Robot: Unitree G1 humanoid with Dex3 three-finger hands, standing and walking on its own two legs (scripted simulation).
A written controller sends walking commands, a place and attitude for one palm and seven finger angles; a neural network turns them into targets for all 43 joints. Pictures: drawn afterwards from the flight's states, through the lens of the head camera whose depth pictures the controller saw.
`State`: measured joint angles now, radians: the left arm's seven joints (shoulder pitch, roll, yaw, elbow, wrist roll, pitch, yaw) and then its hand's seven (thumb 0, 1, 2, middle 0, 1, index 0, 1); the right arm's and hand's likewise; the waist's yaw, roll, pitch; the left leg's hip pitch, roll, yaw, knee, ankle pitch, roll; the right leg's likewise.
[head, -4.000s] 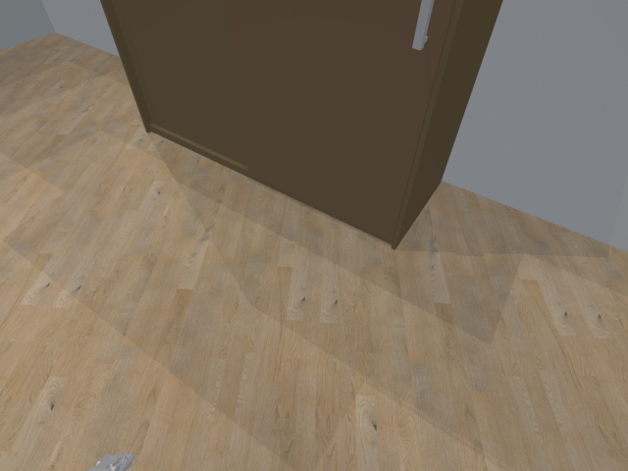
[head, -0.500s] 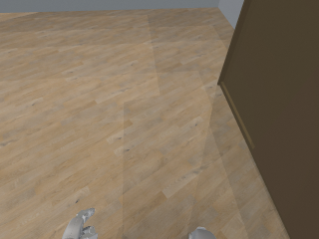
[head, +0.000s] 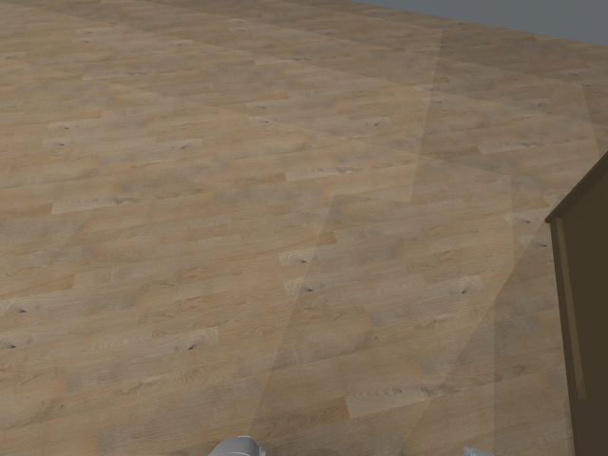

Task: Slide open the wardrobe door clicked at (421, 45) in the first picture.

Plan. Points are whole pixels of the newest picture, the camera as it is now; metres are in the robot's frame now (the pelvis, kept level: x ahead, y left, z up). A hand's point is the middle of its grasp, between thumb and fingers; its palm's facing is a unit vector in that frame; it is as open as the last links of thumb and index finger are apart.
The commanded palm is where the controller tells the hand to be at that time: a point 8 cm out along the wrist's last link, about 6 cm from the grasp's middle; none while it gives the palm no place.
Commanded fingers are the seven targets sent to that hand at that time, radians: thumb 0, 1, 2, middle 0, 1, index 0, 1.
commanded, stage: turn to face it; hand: right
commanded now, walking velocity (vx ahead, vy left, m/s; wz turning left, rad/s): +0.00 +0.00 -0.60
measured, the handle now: out of the picture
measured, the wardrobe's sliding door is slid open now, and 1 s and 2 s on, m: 0.00 0.00 0.00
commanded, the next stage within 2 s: none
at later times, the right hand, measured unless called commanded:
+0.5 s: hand out of the picture +0.09 -0.21 -0.18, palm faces +0.21 +0.96 -0.18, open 7.4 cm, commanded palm none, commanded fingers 0.00 -0.90 -0.90 0.20 0.30 0.20 0.30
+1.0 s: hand out of the picture +0.02 -0.15 -0.13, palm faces +0.49 +0.83 -0.28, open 7.4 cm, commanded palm none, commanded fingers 0.00 -0.90 -0.90 0.20 0.30 0.20 0.30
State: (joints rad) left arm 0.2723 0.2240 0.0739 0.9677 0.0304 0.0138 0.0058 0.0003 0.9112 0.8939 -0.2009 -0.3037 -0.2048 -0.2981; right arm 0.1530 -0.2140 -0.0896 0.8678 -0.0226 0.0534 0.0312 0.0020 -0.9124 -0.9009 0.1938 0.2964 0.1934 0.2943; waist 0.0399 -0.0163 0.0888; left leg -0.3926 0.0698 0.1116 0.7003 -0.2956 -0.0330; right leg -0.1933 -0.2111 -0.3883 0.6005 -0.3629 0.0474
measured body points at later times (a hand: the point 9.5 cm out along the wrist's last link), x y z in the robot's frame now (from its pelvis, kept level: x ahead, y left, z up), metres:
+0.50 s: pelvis +0.04 -0.01 +0.00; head +0.08 -0.04 +0.45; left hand +0.12 +0.22 -0.14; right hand +0.08 -0.26 -0.16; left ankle +0.01 +0.13 -0.66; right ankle +0.04 -0.10 -0.73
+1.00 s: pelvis +0.04 +0.07 +0.01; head +0.06 +0.09 +0.46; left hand +0.23 +0.27 -0.14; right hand +0.00 -0.19 -0.11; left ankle +0.10 +0.16 -0.73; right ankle -0.02 -0.06 -0.64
